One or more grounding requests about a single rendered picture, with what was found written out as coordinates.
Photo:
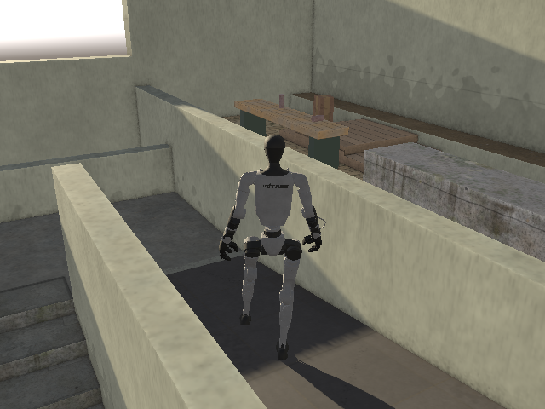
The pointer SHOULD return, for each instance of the right robot hand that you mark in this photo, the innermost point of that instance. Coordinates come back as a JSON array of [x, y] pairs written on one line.
[[309, 239]]

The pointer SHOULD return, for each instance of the robot right upper arm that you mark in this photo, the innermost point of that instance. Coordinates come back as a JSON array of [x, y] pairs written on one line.
[[300, 181]]

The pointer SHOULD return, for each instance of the robot left upper arm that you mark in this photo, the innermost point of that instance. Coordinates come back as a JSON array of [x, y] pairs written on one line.
[[242, 194]]

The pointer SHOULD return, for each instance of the right robot shin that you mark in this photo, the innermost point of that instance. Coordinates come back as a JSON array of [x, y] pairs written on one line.
[[285, 316]]

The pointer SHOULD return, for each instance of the left robot forearm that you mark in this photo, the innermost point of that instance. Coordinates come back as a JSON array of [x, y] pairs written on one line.
[[231, 228]]

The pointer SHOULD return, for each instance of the right robot forearm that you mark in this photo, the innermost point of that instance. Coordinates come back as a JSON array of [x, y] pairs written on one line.
[[313, 225]]

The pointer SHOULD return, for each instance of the left robot hand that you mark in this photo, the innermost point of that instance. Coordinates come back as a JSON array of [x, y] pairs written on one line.
[[223, 247]]

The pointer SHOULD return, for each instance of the robot torso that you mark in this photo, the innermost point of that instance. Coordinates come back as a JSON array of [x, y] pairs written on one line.
[[273, 197]]

